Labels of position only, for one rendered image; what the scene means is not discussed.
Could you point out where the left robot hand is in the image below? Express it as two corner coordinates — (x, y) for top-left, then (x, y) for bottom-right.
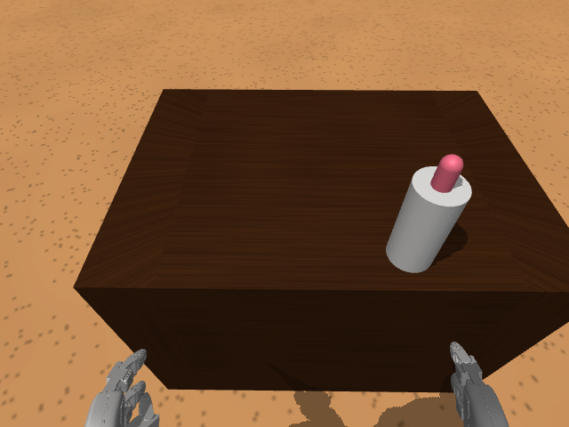
(84, 349), (159, 427)

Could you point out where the right robot hand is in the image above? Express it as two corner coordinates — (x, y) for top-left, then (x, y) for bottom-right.
(450, 342), (509, 427)

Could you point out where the bottle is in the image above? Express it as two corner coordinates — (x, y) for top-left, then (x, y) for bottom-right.
(386, 154), (472, 273)

